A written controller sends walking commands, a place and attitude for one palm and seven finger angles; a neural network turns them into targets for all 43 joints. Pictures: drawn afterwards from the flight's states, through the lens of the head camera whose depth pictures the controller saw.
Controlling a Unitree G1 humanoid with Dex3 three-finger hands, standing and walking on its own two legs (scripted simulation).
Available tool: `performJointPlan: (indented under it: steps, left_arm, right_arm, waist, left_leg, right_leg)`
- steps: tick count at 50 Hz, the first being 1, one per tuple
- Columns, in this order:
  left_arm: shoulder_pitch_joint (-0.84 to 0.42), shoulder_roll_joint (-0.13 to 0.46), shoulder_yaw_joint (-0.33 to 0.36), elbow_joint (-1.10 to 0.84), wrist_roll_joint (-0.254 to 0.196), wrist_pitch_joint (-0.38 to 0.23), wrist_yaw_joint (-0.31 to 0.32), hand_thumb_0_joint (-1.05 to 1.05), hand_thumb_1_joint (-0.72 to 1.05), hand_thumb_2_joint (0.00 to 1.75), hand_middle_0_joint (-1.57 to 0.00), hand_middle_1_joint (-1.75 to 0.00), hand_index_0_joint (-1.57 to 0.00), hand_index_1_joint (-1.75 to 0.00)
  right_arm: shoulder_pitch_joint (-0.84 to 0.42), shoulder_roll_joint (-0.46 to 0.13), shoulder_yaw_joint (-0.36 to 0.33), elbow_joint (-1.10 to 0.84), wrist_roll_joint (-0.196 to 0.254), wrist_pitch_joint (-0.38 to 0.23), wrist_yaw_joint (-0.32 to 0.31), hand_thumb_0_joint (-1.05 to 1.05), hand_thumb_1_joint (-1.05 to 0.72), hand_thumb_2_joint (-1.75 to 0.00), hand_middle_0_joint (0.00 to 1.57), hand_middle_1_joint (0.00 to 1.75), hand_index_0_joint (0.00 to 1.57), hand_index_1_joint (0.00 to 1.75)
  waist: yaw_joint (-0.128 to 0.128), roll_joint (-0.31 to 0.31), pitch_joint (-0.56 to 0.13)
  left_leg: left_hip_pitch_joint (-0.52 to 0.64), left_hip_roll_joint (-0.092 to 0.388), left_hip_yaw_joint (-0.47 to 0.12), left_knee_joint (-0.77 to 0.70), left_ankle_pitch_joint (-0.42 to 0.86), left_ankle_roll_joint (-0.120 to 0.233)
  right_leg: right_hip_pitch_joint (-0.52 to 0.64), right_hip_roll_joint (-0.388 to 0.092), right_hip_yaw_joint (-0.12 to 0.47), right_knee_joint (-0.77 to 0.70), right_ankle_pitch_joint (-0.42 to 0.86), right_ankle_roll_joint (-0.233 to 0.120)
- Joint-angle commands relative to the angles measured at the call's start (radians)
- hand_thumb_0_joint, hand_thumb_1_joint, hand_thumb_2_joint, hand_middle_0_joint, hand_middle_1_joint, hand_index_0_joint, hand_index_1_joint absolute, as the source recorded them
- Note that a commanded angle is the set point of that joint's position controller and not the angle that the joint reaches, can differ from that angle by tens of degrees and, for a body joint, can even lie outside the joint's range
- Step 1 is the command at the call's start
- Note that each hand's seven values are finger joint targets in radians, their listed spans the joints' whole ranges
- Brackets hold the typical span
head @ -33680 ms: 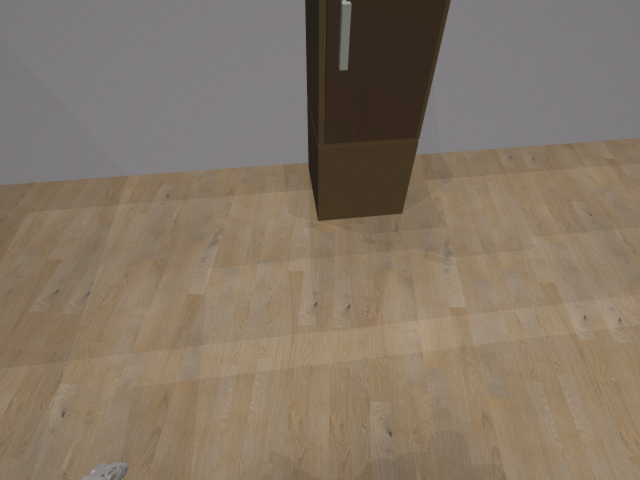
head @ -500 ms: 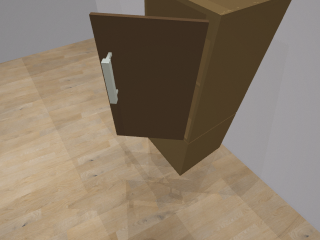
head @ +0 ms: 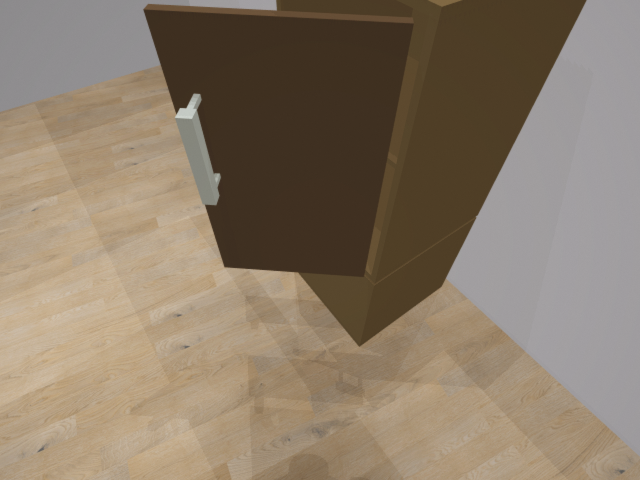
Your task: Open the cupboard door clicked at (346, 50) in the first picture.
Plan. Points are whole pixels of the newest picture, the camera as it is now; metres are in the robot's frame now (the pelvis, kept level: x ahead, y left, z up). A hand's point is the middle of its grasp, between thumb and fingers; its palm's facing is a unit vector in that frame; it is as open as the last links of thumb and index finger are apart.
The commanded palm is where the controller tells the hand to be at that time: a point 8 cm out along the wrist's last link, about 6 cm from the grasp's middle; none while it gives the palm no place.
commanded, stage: come to a stop and stand still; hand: left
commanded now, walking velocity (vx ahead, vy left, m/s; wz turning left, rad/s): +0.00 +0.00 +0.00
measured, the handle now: (203, 152) +0.58 +0.22 +0.06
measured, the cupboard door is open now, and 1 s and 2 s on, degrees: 50 50 50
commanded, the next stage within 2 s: look again from close up in 0.62 s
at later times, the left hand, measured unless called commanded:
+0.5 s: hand out of the picture +0.01 +0.23 -0.15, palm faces +0.03 -0.96 -0.26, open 7.4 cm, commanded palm none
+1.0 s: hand out of the picture -0.03 +0.19 -0.16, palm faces +0.00 -0.98 -0.19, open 7.4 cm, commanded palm none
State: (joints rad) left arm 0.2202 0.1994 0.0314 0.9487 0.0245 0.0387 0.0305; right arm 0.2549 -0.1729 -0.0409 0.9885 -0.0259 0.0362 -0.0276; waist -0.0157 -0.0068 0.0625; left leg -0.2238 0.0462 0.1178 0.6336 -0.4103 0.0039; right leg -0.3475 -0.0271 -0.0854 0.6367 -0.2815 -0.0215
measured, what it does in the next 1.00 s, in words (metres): stands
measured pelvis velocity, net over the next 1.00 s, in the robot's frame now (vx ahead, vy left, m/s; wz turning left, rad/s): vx -0.03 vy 0.02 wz -0.02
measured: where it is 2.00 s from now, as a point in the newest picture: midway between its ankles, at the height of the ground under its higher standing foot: outside the picture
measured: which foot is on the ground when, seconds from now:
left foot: down 0.00-1.00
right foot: down 0.00-1.00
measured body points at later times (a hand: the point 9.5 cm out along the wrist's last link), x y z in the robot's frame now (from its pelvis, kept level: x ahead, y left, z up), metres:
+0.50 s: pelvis -0.03 +0.02 +0.01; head -0.05 +0.03 +0.46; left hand +0.01 +0.28 -0.13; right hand +0.04 -0.22 -0.13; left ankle -0.04 +0.11 -0.72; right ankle +0.02 -0.10 -0.72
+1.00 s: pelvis -0.03 +0.02 +0.02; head -0.04 +0.02 +0.47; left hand -0.02 +0.24 -0.14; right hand -0.06 -0.21 -0.14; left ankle -0.04 +0.11 -0.72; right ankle +0.02 -0.10 -0.72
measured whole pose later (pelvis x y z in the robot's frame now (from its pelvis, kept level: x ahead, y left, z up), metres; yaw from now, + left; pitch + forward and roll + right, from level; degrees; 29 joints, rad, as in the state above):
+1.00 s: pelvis -0.03 +0.02 +0.02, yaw -1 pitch -2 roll +0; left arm 0.30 0.15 0.00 1.08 0.02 -0.01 0.04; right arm 0.31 -0.16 0.00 1.13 -0.01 0.00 -0.02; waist -0.01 -0.01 0.03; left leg -0.15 -0.01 0.08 0.43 -0.25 0.03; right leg -0.25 -0.04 -0.05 0.42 -0.13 0.00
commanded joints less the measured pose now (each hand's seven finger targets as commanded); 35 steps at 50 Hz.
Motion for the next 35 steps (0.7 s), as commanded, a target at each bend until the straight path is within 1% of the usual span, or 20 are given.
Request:
performJointPlan:
  steps: [1,2,3,4,5,6,7,8,9,11,12,15,17,19,20,21,24,25,30,35]
  left_arm:
    - [0.1,0.148,0.031,-0.096,0.004,-0.056,0.022,0.0,0.9,0.9,-0.2,-0.3,-0.2,-0.3]
    - [0.079,0.154,0.035,-0.104,0.008,-0.057,0.026,0.0,0.9,0.9,-0.2,-0.3,-0.2,-0.3]
    - [0.055,0.157,0.036,-0.113,0.008,-0.055,0.026,0.0,0.9,0.9,-0.2,-0.3,-0.2,-0.3]
    - [0.037,0.157,0.034,-0.119,0.005,-0.054,0.026,0.0,0.9,0.9,-0.2,-0.3,-0.2,-0.3]
    - [0.027,0.153,0.032,-0.121,-0.001,-0.053,0.024,0.0,0.9,0.9,-0.2,-0.3,-0.2,-0.3]
    - [0.027,0.149,0.029,-0.124,-0.003,-0.053,0.019,0.0,0.9,0.9,-0.2,-0.3,-0.2,-0.3]
    - [0.029,0.138,0.027,-0.123,-0.005,-0.048,0.015,0.0,0.9,0.9,-0.2,-0.3,-0.2,-0.3]
    - [0.034,0.136,0.022,-0.114,-0.005,-0.043,0.011,0.0,0.9,0.9,-0.2,-0.3,-0.2,-0.3]
    - [0.052,0.128,0.019,-0.1,-0.004,-0.042,0.009,0.0,0.9,0.9,-0.2,-0.3,-0.2,-0.3]
    - [0.069,0.136,0.015,-0.079,-0.003,-0.048,0.004,0.0,0.9,0.9,-0.2,-0.3,-0.2,-0.3]
    - [0.07,0.139,0.016,-0.071,-0.004,-0.05,0.002,0.0,0.9,0.9,-0.2,-0.3,-0.2,-0.3]
    - [0.057,0.148,0.014,-0.057,-0.005,-0.052,-0.002,0.0,0.9,0.9,-0.2,-0.3,-0.2,-0.3]
    - [0.055,0.151,0.013,-0.05,-0.004,-0.053,-0.003,0.0,0.9,0.9,-0.2,-0.3,-0.2,-0.3]
    - [0.059,0.15,0.011,-0.039,-0.004,-0.054,-0.004,0.0,0.9,0.9,-0.2,-0.3,-0.2,-0.3]
    - [0.061,0.149,0.01,-0.033,-0.004,-0.055,-0.004,0.0,0.9,0.9,-0.2,-0.3,-0.2,-0.3]
    - [0.06,0.15,0.009,-0.029,-0.003,-0.056,-0.004,0.0,0.9,0.9,-0.2,-0.3,-0.2,-0.3]
    - [0.067,0.148,0.007,-0.014,-0.004,-0.056,-0.003,0.0,0.9,0.9,-0.2,-0.3,-0.2,-0.3]
    - [0.071,0.145,0.005,-0.009,-0.005,-0.057,-0.003,0.0,0.9,0.9,-0.2,-0.3,-0.2,-0.3]
    - [0.081,0.138,0.0,0.019,-0.007,-0.06,0.002,0.0,0.9,0.9,-0.2,-0.3,-0.2,-0.3]
    - [0.096,0.124,-0.005,0.049,-0.009,-0.062,0.006,0.0,0.9,0.9,-0.2,-0.3,-0.2,-0.3]
  right_arm:
    - [0.001,-0.053,-0.024,-0.145,0.006,-0.024,0.006,0.0,-0.9,-0.9,0.2,0.3,0.2,0.3]
    - [0.0,-0.046,-0.027,-0.153,0.009,-0.024,0.007,0.0,-0.9,-0.9,0.2,0.3,0.2,0.3]
    - [0.016,-0.051,-0.027,-0.15,0.011,-0.024,0.008,0.0,-0.9,-0.9,0.2,0.3,0.2,0.3]
    - [0.036,-0.059,-0.028,-0.142,0.012,-0.027,0.008,0.0,-0.9,-0.9,0.2,0.3,0.2,0.3]
    - [0.056,-0.078,-0.029,-0.13,0.011,-0.033,0.01,0.0,-0.9,-0.9,0.2,0.3,0.2,0.3]
    - [0.062,-0.108,-0.029,-0.13,0.006,-0.042,0.014,0.0,-0.9,-0.9,0.2,0.3,0.2,0.3]
    - [0.033,-0.137,-0.033,-0.133,0.003,-0.045,0.013,0.0,-0.9,-0.9,0.2,0.3,0.2,0.3]
    - [-0.004,-0.164,-0.034,-0.137,0.002,-0.048,0.012,0.0,-0.9,-0.9,0.2,0.3,0.2,0.3]
    - [-0.033,-0.177,-0.034,-0.14,0.002,-0.049,0.01,0.0,-0.9,-0.9,0.2,0.3,0.2,0.3]
    - [-0.057,-0.191,-0.031,-0.144,0.002,-0.053,0.009,0.0,-0.9,-0.9,0.2,0.3,0.2,0.3]
    - [-0.058,-0.188,-0.028,-0.141,0.002,-0.054,0.009,0.0,-0.9,-0.9,0.2,0.3,0.2,0.3]
    - [-0.057,-0.19,-0.023,-0.129,0.002,-0.052,0.012,0.0,-0.9,-0.9,0.2,0.3,0.2,0.3]
    - [-0.052,-0.194,-0.022,-0.121,0.001,-0.052,0.015,0.0,-0.9,-0.9,0.2,0.3,0.2,0.3]
    - [-0.052,-0.197,-0.021,-0.11,0.001,-0.052,0.017,0.0,-0.9,-0.9,0.2,0.3,0.2,0.3]
    - [-0.047,-0.197,-0.019,-0.102,0.001,-0.051,0.018,0.0,-0.9,-0.9,0.2,0.3,0.2,0.3]
    - [-0.04,-0.195,-0.018,-0.094,0.002,-0.052,0.019,0.0,-0.9,-0.9,0.2,0.3,0.2,0.3]
    - [-0.033,-0.195,-0.013,-0.07,0.002,-0.053,0.02,0.0,-0.9,-0.9,0.2,0.3,0.2,0.3]
    - [-0.022,-0.195,-0.01,-0.062,0.002,-0.053,0.02,0.0,-0.9,-0.9,0.2,0.3,0.2,0.3]
    - [0.01,-0.184,-0.002,-0.014,0.007,-0.056,0.019,0.0,-0.9,-0.9,0.2,0.3,0.2,0.3]
    - [0.039,-0.164,0.006,0.035,0.009,-0.057,0.017,0.0,-0.9,-0.9,0.2,0.3,0.2,0.3]
  waist:
    - [0.015,-0.109,-0.19]
    - [-0.003,-0.092,-0.154]
    - [-0.021,-0.097,-0.138]
    - [-0.032,-0.105,-0.128]
    - [-0.04,-0.089,-0.125]
    - [-0.032,-0.054,-0.137]
    - [-0.02,0.016,-0.093]
    - [-0.003,0.108,-0.051]
    - [0.012,0.112,-0.037]
    - [0.023,0.075,-0.029]
    - [0.02,0.066,-0.035]
    - [0.013,0.061,-0.019]
    - [0.014,0.039,-0.014]
    - [0.015,0.039,0.001]
    - [0.014,0.02,0.001]
    - [0.015,0.023,-0.009]
    - [0.017,0.022,0.004]
    - [0.016,0.006,-0.002]
    - [0.015,-0.014,-0.003]
    - [0.013,-0.006,-0.002]
  left_leg:
    - [-0.161,-0.038,-0.098,0.164,-0.088,0.01]
    - [-0.16,-0.037,-0.105,0.131,-0.071,0.012]
    - [-0.123,-0.037,-0.1,0.057,-0.021,0.011]
    - [-0.065,-0.041,-0.095,-0.03,0.064,0.012]
    - [-0.004,-0.026,-0.103,-0.101,0.172,0.018]
    - [0.048,0.011,-0.125,-0.127,0.267,0.035]
    - [0.025,0.056,-0.164,-0.147,0.327,0.051]
    - [-0.019,0.091,-0.202,-0.192,0.363,0.066]
    - [-0.052,0.112,-0.214,-0.215,0.368,0.074]
    - [-0.088,0.095,-0.199,-0.227,0.304,0.07]
    - [-0.085,0.08,-0.194,-0.23,0.258,0.063]
    - [-0.099,0.065,-0.195,-0.278,0.1,0.054]
    - [-0.109,0.067,-0.203,-0.307,0.054,0.054]
    - [-0.116,0.063,-0.208,-0.326,0.024,0.052]
    - [-0.116,0.063,-0.205,-0.33,0.01,0.049]
    - [-0.112,0.063,-0.205,-0.337,0.013,0.049]
    - [-0.127,0.064,-0.211,-0.359,-0.009,0.046]
    - [-0.124,0.063,-0.21,-0.359,0.0,0.045]
    - [-0.103,0.059,-0.2,-0.36,0.042,0.039]
    - [-0.082,0.056,-0.183,-0.353,0.077,0.034]
  right_leg:
    - [0.241,-0.284,0.372,-0.206,0.5,-0.183]
    - [0.206,-0.271,0.342,-0.191,0.514,-0.18]
    - [0.17,-0.244,0.298,-0.176,0.503,-0.161]
    - [0.135,-0.211,0.257,-0.164,0.465,-0.129]
    - [0.097,-0.176,0.22,-0.153,0.377,-0.094]
    - [0.072,-0.124,0.17,-0.138,0.287,-0.062]
    - [0.042,-0.078,0.13,-0.126,0.196,-0.031]
    - [0.045,-0.047,0.091,-0.109,0.137,-0.012]
    - [0.074,-0.035,0.066,-0.108,0.114,-0.003]
    - [0.126,-0.043,0.076,-0.141,0.13,-0.006]
    - [0.134,-0.05,0.092,-0.155,0.136,-0.009]
    - [0.129,-0.062,0.111,-0.196,0.09,-0.009]
    - [0.14,-0.064,0.106,-0.207,0.08,-0.005]
    - [0.139,-0.069,0.112,-0.225,0.069,-0.003]
    - [0.137,-0.07,0.114,-0.232,0.057,-0.001]
    - [0.148,-0.072,0.113,-0.237,0.058,-0.001]
    - [0.157,-0.076,0.115,-0.247,0.054,0.003]
    - [0.161,-0.078,0.119,-0.249,0.054,0.003]
    - [0.169,-0.092,0.129,-0.271,0.061,0.003]
    - [0.173,-0.099,0.139,-0.284,0.074,0.001]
